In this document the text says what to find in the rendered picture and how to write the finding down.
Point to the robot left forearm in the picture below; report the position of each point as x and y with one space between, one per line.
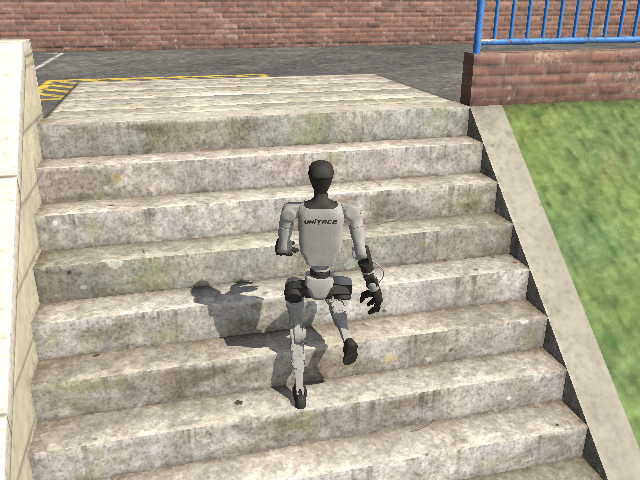
276 247

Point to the robot left upper arm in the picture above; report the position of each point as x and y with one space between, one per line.
288 214

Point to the left robot hand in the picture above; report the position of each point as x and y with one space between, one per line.
294 250

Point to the robot right forearm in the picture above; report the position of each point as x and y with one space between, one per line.
368 272

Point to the humanoid robot torso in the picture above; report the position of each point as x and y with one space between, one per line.
320 240

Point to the right robot hand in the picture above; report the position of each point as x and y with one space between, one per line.
377 299

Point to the robot right upper arm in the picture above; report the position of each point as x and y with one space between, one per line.
353 214

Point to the left robot foot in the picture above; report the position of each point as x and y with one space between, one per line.
300 400

